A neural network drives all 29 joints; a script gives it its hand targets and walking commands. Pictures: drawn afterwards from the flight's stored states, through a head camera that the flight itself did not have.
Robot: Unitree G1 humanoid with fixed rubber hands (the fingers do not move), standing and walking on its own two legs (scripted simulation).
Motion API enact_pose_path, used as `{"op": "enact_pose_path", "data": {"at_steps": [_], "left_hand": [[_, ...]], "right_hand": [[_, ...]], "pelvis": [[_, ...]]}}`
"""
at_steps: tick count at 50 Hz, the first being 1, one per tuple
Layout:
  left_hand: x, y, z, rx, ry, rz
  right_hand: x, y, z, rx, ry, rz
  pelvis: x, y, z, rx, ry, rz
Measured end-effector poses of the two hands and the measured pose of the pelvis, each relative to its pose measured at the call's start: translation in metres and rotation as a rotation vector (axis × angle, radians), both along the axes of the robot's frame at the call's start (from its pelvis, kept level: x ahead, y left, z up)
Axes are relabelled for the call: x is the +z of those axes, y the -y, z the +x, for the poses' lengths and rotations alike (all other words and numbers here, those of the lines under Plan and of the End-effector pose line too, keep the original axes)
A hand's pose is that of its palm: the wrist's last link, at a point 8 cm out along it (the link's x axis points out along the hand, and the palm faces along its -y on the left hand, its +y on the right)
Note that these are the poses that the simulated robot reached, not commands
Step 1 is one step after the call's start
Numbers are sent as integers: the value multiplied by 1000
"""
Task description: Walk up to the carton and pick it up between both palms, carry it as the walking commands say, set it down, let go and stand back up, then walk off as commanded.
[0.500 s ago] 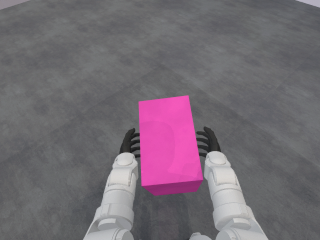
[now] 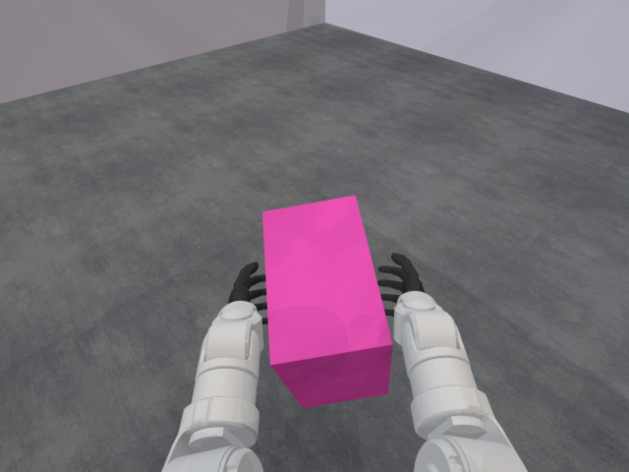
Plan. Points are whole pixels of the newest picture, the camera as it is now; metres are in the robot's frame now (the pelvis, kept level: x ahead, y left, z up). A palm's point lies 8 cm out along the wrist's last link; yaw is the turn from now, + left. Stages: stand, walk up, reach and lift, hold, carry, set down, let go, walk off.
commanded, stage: reach and lift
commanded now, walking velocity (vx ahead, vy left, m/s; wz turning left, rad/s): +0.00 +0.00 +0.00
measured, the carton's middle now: (327, 307) +0.38 +0.01 -0.02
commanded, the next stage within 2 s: hold in 1.28 s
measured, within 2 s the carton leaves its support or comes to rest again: neither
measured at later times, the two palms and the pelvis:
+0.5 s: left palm (246, 299) +0.33 +0.12 +0.06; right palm (416, 298) +0.33 -0.11 +0.06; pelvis +0.02 +0.01 +0.01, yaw +0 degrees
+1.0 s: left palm (243, 314) +0.31 +0.12 +0.06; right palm (418, 307) +0.31 -0.11 +0.06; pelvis +0.00 +0.00 +0.00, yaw +0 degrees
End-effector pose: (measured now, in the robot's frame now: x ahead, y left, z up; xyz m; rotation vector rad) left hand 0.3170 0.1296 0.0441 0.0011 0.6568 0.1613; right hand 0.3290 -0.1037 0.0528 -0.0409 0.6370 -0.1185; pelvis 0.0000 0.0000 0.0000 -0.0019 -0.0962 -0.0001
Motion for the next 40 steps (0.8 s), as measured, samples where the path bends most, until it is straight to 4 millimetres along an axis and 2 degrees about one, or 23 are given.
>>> {"op": "enact_pose_path", "data": {"at_steps": [7, 14, 27, 40], "left_hand": [[12, 1, 4, -27, -8, 18], [15, 3, 7, -47, -37, 34], [16, 6, 12, -51, -53, 44], [17, 4, 0, -30, -57, 42]], "right_hand": [[8, 1, -3, -25, -7, 15], [8, 3, -3, -29, -35, 8], [9, 7, 2, -4, -50, -16], [13, 4, -3, 23, -53, -29]], "pelvis": [[1, -8, 1, -5, 28, 0], [3, -12, 7, -8, 37, 1], [6, -6, 17, -2, 33, -1], [7, 0, 13, 9, 49, -1]]}}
